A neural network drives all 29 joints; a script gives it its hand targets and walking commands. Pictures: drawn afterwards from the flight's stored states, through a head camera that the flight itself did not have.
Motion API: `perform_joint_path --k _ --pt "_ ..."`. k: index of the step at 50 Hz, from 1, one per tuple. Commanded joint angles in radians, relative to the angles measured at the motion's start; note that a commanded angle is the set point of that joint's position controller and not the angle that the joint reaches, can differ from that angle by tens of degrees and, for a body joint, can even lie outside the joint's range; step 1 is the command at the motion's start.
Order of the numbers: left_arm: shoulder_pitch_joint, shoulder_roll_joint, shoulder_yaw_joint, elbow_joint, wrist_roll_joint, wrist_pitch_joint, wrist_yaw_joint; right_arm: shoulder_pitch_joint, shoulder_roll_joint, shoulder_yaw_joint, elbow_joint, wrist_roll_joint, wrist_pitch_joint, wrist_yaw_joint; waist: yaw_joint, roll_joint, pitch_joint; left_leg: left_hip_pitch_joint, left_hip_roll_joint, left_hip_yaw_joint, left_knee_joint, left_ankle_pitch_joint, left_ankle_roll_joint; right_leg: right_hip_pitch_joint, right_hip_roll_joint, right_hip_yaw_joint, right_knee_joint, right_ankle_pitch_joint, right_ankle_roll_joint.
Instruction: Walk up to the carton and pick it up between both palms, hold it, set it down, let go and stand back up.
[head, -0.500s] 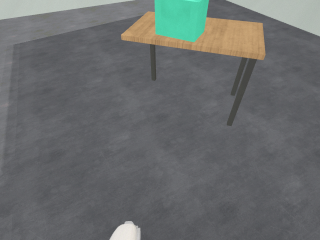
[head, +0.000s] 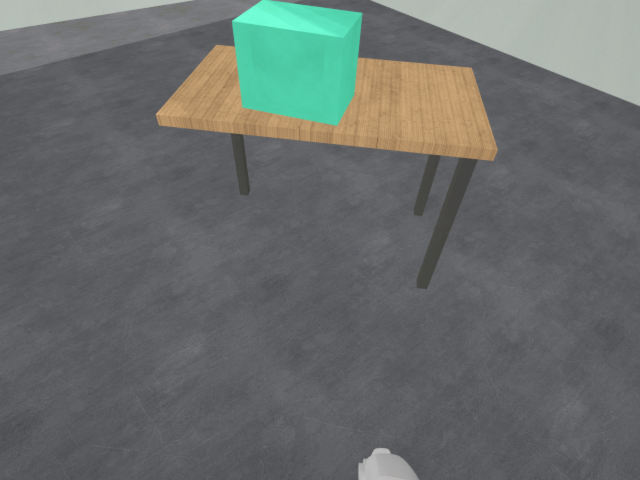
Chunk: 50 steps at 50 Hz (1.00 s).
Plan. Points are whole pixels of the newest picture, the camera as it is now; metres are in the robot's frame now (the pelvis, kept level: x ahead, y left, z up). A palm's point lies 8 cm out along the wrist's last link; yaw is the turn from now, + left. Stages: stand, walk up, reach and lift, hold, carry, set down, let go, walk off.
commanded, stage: walk up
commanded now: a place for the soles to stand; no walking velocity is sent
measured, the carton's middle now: (299, 62) +1.17 +0.01 +0.02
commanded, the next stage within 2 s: none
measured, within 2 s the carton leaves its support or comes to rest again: neither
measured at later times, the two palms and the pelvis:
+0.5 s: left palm (162, 431) +0.24 +0.22 -0.13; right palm (476, 360) +0.33 -0.28 -0.13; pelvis +0.27 -0.03 +0.00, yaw +1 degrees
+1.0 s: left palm (175, 259) +0.57 +0.26 -0.13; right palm (422, 297) +0.46 -0.22 -0.13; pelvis +0.50 +0.02 +0.00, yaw +0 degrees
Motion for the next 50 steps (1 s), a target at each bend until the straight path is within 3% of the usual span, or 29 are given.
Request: perform_joint_path --k 1,3,5,6,7,8,9,10,11,12,14,15,16,20,24,28,30,31,32,33,34,35,37,39,42,47,50 --pt "-0.029 -0.013 -0.018 -0.075 0.003 -0.017 -0.016 0.024 -0.137 -0.026 -0.053 -0.008 -0.03 0.007 0.014 0.115 0.116 -0.137 0.238 -0.143 -0.219 -0.041 0.141 0.044 -0.004 -0.04 -0.231 0.193 -0.008" --pt "-0.063 -0.013 -0.017 -0.082 0.005 -0.024 -0.014 0.057 -0.164 -0.028 -0.041 -0.015 -0.024 0.009 0.001 0.11 0.104 -0.128 0.262 -0.127 -0.194 0.015 0.148 0.13 0.023 -0.075 -0.282 0.222 -0.028" --pt "-0.048 0.001 -0.008 -0.082 0.01 -0.031 -0.005 0.079 -0.182 -0.026 -0.031 -0.021 -0.01 0.01 0.013 0.098 0.102 -0.085 0.287 -0.13 -0.129 0.107 0.148 0.191 0.04 -0.084 -0.328 0.157 -0.042" --pt "-0.001 0.013 -0.002 -0.072 0.013 -0.037 0.002 0.078 -0.187 -0.022 -0.028 -0.025 0.001 0.009 0.037 0.08 0.092 -0.081 0.281 -0.115 -0.057 0.13 0.138 0.258 0.055 -0.093 -0.364 0.126 -0.05" --pt "0.103 0.039 0.014 -0.047 0.017 -0.044 0.012 0.081 -0.181 -0.013 -0.025 -0.029 0.013 0.011 0.086 0.031 0.046 -0.099 0.239 -0.072 0.111 0.19 0.116 0.393 0.082 -0.096 -0.398 0.098 -0.063" --pt "0.249 0.085 0.036 -0.009 0.022 -0.047 0.024 0.129 -0.143 0.007 -0.023 -0.03 0.022 0.014 0.131 -0.055 -0.066 -0.155 0.16 -0.013 0.371 0.153 0.078 0.585 0.068 -0.053 -0.387 0.07 -0.084" --pt "0.342 0.163 0.057 -0.007 0.033 -0.041 0.035 0.214 -0.091 0.026 -0.036 -0.023 0.033 0.018 0.134 -0.209 -0.204 -0.315 0.074 0.005 0.682 -0.12 0.027 0.763 -0.178 0.316 -0.408 -0.082 -0.122" --pt "0.338 0.245 0.076 -0.044 -0.024 -0.031 0.056 0.23 -0.146 0.009 -0.081 0.015 0.05 0.018 0.144 -0.211 -0.185 -0.528 -0.026 -0.085 0.858 -0.313 -0.02 0.809 -0.335 0.737 -0.63 -0.293 -0.246" --pt "0.315 0.221 0.073 -0.051 -0.066 -0.023 0.071 0.104 -0.195 -0.005 -0.097 0.0 0.06 0.016 0.158 -0.066 -0.139 -0.55 0.048 -0.186 0.925 -0.258 -0.02 0.71 -0.343 0.792 -0.738 -0.457 -0.246" --pt "0.259 0.192 0.049 -0.058 -0.076 -0.021 0.077 0.027 -0.19 -0.007 -0.127 0.002 0.052 0.022 0.15 -0.047 -0.039 -0.575 0.056 -0.223 0.943 -0.22 -0.019 0.623 -0.308 0.644 -0.75 -0.382 -0.215" --pt "0.156 0.161 0.037 -0.077 -0.051 -0.032 0.079 0.036 -0.14 0.001 -0.12 0.009 0.041 0.029 0.095 -0.087 0.039 -0.553 0.098 -0.223 0.861 -0.165 -0.021 0.48 -0.269 0.401 -0.726 -0.214 -0.223" --pt "0.13 0.12 0.02 -0.069 -0.045 -0.043 0.069 0.055 -0.138 -0.005 -0.118 0.001 0.039 0.03 0.065 -0.106 0.045 -0.494 0.104 -0.234 0.809 -0.157 -0.025 0.414 -0.236 0.322 -0.732 -0.168 -0.209" --pt "0.13 0.094 0.01 -0.058 -0.039 -0.052 0.06 0.074 -0.131 -0.008 -0.107 -0.004 0.04 0.033 0.049 -0.085 0.036 -0.46 0.102 -0.231 0.784 -0.154 -0.032 0.39 -0.218 0.276 -0.732 -0.133 -0.207" --pt "0.123 0.08 0.008 -0.024 -0.034 -0.073 0.057 0.041 -0.078 -0.006 -0.112 -0.014 0.05 0.05 0.024 -0.05 0.069 -0.496 0.111 -0.199 0.647 -0.013 -0.064 0.355 -0.199 0.136 -0.751 -0.07 -0.237" --pt "0.138 0.081 0.004 0.009 -0.024 -0.077 0.047 -0.077 -0.065 -0.002 -0.147 -0.016 0.044 0.062 0.033 -0.088 0.106 -0.435 0.102 -0.148 0.384 0.166 -0.056 0.32 -0.131 0.009 -0.727 -0.105 -0.2" --pt "0.18 0.13 0.014 0.035 -0.004 -0.062 0.04 -0.125 -0.074 -0.014 -0.162 -0.023 0.03 0.055 0.043 -0.075 0.094 -0.28 0.056 -0.103 0.249 0.174 -0.027 0.347 -0.175 -0.001 -0.656 -0.031 -0.2" --pt "0.178 0.134 0.004 0.041 0.003 -0.044 0.038 -0.021 -0.107 -0.034 -0.138 -0.028 0.018 0.039 -0.01 -0.008 0.074 -0.101 0.021 -0.086 0.175 0.126 -0.015 0.314 -0.148 -0.031 -0.503 -0.013 -0.172" --pt "0.212 0.097 -0.014 0.047 0.008 -0.034 0.034 0.096 -0.147 -0.058 -0.107 -0.029 0.012 0.028 -0.054 0.08 0.009 0.047 0.004 -0.106 0.16 0.08 0.0 0.283 -0.08 -0.084 -0.282 0.038 -0.141" --pt "0.275 0.027 -0.044 0.04 0.006 -0.026 0.029 0.198 -0.21 -0.079 -0.099 -0.042 0.013 0.017 -0.078 0.238 -0.098 0.181 0.199 -0.367 0.114 -0.047 0.025 0.183 0.006 -0.154 0.02 -0.105 -0.088" --pt "0.328 0.039 -0.039 0.003 -0.026 -0.008 0.028 0.217 -0.316 -0.098 -0.13 -0.011 0.024 0.002 -0.073 0.325 -0.109 0.24 0.403 -0.823 -0.082 -0.228 0.129 -0.005 0.118 -0.107 0.25 -0.356 -0.031" --pt "0.22 0.102 -0.022 -0.019 -0.016 0.009 0.032 0.204 -0.309 -0.101 -0.13 0.041 0.035 -0.013 -0.099 0.183 -0.063 0.146 0.45 -0.943 -0.209 -0.43 0.168 -0.039 0.055 -0.014 0.322 -0.356 -0.031" --pt "0.146 0.109 -0.019 -0.042 -0.017 0.008 0.029 0.138 -0.283 -0.083 -0.141 0.055 0.04 -0.021 -0.08 0.146 0.036 0.063 0.421 -0.831 -0.232 -0.413 0.158 -0.069 0.031 0.032 0.352 -0.295 -0.031" --pt "0.147 0.084 -0.023 -0.032 -0.032 -0.006 0.025 0.039 -0.241 -0.069 -0.159 0.031 0.03 -0.023 -0.039 0.18 0.077 -0.01 0.365 -0.588 -0.195 -0.214 0.175 -0.062 -0.009 0.03 0.281 -0.231 -0.033" --pt "0.195 0.079 -0.015 -0.009 -0.017 -0.012 0.024 0.015 -0.162 -0.041 -0.144 0.016 0.008 -0.007 0.004 0.153 0.057 -0.084 0.301 -0.448 -0.195 -0.051 0.151 0.056 -0.016 0.034 0.187 -0.195 -0.022" --pt "0.2 0.032 -0.02 -0.002 -0.002 -0.005 0.012 0.017 -0.147 -0.038 -0.121 0.007 -0.012 -0.004 0.026 0.116 0.037 -0.077 0.289 -0.349 -0.184 0.088 0.179 0.048 -0.013 0.006 0.111 -0.105 0.002" --pt "0.041 0.006 -0.027 -0.052 0.002 -0.005 -0.003 0.037 -0.149 -0.034 -0.084 0.001 -0.016 0.005 0.008 0.15 0.088 -0.116 0.241 -0.239 -0.18 0.015 0.162 0.073 -0.008 -0.044 -0.186 0.078 0.007" --pt "-0.011 0.004 -0.018 -0.068 0.003 -0.014 -0.001 0.063 -0.179 -0.038 -0.063 -0.011 -0.008 0.009 -0.004 0.151 0.089 -0.133 0.26 -0.224 -0.138 0.036 0.156 0.18 0.028 -0.075 -0.287 0.119 -0.02"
